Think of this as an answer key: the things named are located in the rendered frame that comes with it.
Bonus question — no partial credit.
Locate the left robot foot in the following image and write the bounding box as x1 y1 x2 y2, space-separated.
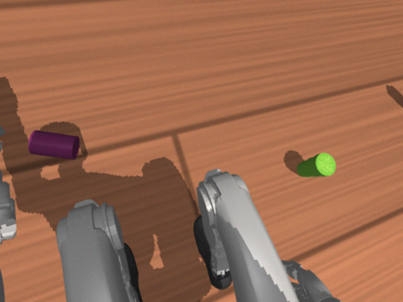
124 243 143 302

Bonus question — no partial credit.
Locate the right robot foot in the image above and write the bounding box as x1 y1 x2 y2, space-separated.
193 216 232 289

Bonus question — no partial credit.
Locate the left robot arm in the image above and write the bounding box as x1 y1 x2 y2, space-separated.
0 142 16 302

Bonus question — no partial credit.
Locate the right robot hand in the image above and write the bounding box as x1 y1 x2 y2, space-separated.
281 260 333 302

